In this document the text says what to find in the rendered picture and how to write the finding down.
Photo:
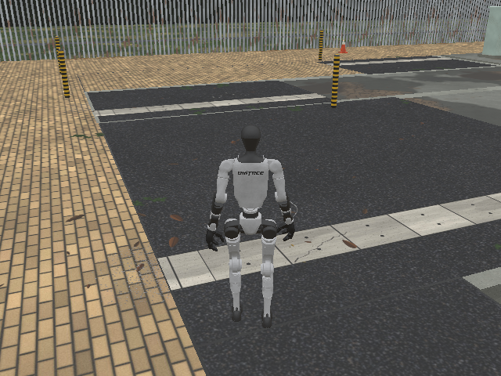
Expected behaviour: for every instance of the left robot upper arm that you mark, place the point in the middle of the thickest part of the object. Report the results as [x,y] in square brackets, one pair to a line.
[222,180]

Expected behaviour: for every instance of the robot right forearm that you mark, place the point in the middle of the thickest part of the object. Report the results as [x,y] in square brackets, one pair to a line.
[286,210]

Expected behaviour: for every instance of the left robot hand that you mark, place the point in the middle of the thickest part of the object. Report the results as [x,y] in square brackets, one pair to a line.
[210,240]

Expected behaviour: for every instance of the right robot upper arm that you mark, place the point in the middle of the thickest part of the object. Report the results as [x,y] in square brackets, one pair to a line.
[278,179]

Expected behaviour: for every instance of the right robot hand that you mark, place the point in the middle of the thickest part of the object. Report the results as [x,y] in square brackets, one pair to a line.
[289,228]

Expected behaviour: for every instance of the robot right foot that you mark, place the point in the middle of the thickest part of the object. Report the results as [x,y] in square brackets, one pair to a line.
[266,321]

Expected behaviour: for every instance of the robot left forearm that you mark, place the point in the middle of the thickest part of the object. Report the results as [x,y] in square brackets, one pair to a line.
[216,209]

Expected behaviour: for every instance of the robot left shin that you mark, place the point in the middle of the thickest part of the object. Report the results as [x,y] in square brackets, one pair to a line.
[235,286]

